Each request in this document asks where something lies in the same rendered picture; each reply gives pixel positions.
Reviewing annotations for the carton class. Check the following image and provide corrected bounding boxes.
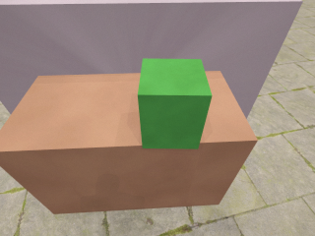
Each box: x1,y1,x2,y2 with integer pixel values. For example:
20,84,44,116
137,58,212,149

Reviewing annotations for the pedestal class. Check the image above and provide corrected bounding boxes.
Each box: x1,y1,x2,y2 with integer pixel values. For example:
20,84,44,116
0,71,258,214

